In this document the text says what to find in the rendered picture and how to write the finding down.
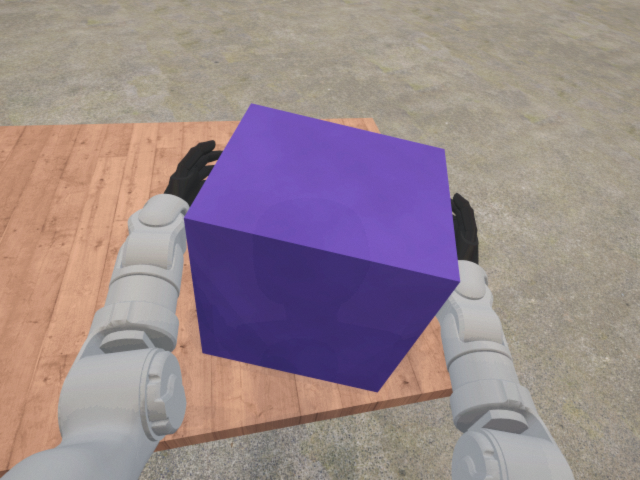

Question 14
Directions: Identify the carton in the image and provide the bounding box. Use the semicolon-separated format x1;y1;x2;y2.
184;103;460;393

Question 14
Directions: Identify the robot right hand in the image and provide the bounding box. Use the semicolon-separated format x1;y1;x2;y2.
450;193;479;265

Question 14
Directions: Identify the left robot forearm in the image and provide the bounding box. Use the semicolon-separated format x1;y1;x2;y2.
58;194;190;437

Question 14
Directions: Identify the right robot upper arm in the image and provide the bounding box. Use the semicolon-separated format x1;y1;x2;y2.
451;428;574;480

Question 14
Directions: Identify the left robot upper arm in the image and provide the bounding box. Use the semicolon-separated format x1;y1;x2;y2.
0;348;186;480

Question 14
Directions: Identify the right robot forearm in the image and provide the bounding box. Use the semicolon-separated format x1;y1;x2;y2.
435;260;575;480

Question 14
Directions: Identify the table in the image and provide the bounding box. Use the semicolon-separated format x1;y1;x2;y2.
0;118;453;478

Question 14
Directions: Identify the robot left hand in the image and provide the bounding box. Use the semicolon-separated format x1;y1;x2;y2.
163;140;223;207

